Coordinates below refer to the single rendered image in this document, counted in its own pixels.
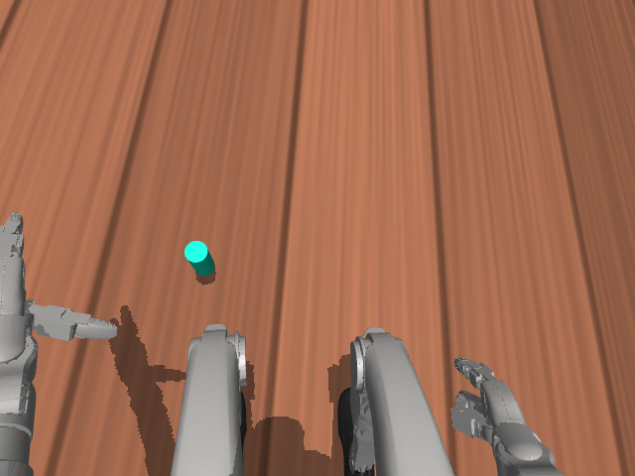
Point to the left robot hand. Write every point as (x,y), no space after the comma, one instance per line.
(51,320)

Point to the right robot foot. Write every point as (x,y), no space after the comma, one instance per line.
(345,432)

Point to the right robot hand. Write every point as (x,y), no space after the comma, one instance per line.
(477,417)

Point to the right robot arm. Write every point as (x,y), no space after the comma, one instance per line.
(518,451)

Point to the left robot arm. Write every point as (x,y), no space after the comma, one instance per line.
(18,364)

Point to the can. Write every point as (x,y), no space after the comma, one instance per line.
(199,257)

